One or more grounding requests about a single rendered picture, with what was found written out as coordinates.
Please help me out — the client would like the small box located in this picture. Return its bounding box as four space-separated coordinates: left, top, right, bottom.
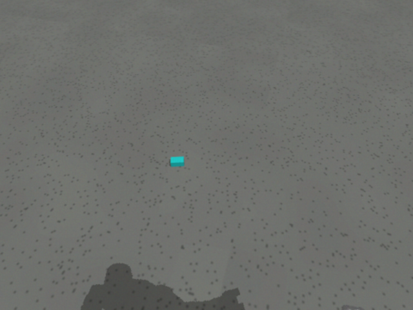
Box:
170 156 184 167

